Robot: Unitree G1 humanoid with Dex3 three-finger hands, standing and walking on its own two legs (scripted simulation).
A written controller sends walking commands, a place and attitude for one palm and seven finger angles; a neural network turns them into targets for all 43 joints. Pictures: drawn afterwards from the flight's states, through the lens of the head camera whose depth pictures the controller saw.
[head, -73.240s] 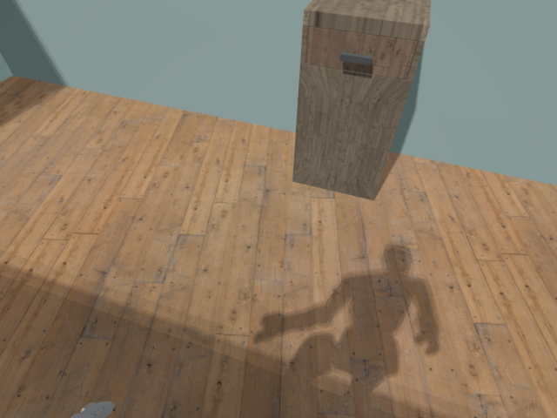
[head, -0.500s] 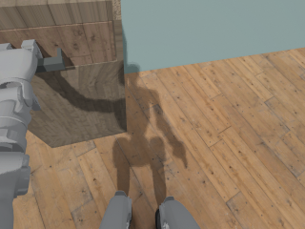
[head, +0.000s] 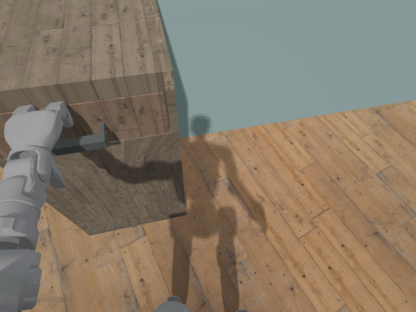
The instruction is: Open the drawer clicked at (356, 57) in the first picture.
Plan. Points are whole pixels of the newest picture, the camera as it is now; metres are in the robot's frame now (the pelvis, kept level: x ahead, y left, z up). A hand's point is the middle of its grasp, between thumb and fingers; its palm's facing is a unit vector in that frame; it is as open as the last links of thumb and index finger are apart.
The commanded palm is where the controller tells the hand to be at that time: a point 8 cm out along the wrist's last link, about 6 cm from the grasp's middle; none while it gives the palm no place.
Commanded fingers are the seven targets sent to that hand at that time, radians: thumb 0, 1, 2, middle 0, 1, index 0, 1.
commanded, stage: lift the hand off the handle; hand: left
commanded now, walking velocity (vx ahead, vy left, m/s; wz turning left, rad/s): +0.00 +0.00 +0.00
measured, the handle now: (79, 137) +0.48 +0.29 +0.00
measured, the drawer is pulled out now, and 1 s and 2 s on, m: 0.00 0.00 0.00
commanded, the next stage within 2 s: draw the hand back to the body in 0.66 s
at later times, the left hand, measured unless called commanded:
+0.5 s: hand (23, 120) +0.43 +0.33 +0.11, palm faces -0.06 -0.01 -1.00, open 13.2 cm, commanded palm +0.43 +0.32 +0.19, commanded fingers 0.00 -0.50 0.30 -0.30 -1.20 -0.30 -1.20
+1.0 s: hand (35, 110) +0.43 +0.30 +0.14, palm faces +0.02 -0.04 -1.00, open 13.8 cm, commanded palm +0.38 +0.31 +0.20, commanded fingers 0.00 -0.50 0.30 -0.30 -1.20 -0.30 -1.20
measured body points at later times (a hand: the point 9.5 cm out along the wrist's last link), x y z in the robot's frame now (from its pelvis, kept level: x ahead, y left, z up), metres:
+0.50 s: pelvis +0.00 +0.00 +0.02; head +0.05 +0.00 +0.47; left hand +0.43 +0.32 +0.17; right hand +0.06 -0.27 -0.11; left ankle +0.02 +0.09 -0.70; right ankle -0.03 -0.12 -0.70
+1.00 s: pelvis +0.02 +0.01 +0.03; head +0.05 -0.01 +0.48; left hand +0.42 +0.30 +0.19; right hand +0.07 -0.26 -0.10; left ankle +0.02 +0.09 -0.70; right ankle -0.03 -0.12 -0.70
